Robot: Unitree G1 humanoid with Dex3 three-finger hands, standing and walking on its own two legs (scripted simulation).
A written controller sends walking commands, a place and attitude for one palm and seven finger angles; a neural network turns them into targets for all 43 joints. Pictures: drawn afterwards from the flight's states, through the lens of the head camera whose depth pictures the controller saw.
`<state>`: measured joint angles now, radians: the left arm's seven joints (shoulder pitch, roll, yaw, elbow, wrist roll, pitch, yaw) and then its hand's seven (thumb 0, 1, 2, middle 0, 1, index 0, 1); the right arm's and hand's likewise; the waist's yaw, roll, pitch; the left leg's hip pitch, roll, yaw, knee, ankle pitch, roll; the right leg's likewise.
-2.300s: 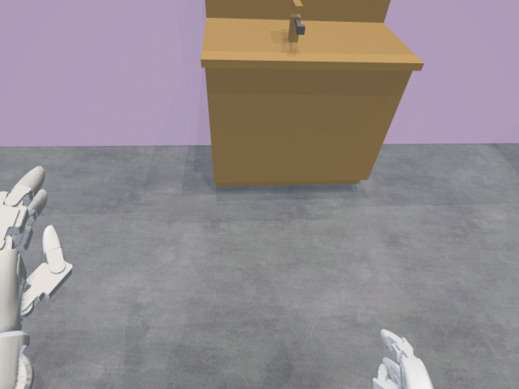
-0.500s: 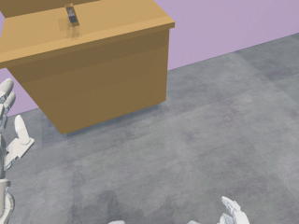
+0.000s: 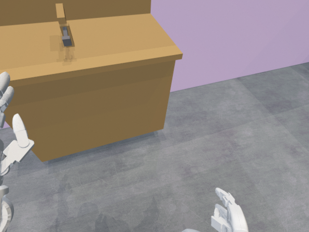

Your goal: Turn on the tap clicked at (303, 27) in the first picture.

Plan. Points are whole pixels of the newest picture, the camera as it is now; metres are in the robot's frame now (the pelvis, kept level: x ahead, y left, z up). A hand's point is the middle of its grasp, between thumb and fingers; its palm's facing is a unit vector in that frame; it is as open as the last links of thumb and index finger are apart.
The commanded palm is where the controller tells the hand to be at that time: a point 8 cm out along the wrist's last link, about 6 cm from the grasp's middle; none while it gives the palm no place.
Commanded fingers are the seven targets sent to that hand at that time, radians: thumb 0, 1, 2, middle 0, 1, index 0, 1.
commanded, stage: take the last steps up to it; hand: left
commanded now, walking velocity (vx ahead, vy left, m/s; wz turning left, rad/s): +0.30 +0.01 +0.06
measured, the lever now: (66, 41) +0.73 +0.39 +0.08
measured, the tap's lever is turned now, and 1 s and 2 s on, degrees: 0 0 0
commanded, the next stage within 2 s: come to a stop and stand still in 1.22 s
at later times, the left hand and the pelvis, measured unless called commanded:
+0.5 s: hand (77, 98) +0.34 +0.19 +0.19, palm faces +0.41 -0.80 -0.44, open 7.4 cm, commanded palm +0.27 +0.24 +0.18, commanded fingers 0.00 0.90 0.90 -0.20 -0.30 -0.20 -0.30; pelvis +0.13 -0.04 +0.01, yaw +3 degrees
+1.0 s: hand (92, 66) +0.44 +0.19 +0.19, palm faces +0.50 -0.73 -0.46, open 7.4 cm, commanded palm +0.39 +0.23 +0.18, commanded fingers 0.00 0.90 0.90 -0.20 -0.30 -0.20 -0.30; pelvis +0.25 -0.06 -0.01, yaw +4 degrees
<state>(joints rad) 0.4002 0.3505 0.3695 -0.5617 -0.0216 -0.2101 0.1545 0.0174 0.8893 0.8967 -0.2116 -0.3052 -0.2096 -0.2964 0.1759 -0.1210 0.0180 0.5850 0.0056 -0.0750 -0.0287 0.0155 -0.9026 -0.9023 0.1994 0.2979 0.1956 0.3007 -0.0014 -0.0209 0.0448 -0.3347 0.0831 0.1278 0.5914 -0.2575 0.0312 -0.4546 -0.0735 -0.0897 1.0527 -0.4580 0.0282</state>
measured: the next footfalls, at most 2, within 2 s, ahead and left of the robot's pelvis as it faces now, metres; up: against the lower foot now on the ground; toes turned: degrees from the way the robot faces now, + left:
right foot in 0.18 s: +0.12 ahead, -0.14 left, +0.00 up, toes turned -8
left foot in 0.58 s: +0.26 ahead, +0.10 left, +0.00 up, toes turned +12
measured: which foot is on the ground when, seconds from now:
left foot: down 0.00-0.18, up 0.20-0.56, down 0.58-0.94, up 0.96-1.00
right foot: up 0.00-0.16, down 0.18-0.58, up 0.60-0.90, down 0.92-1.00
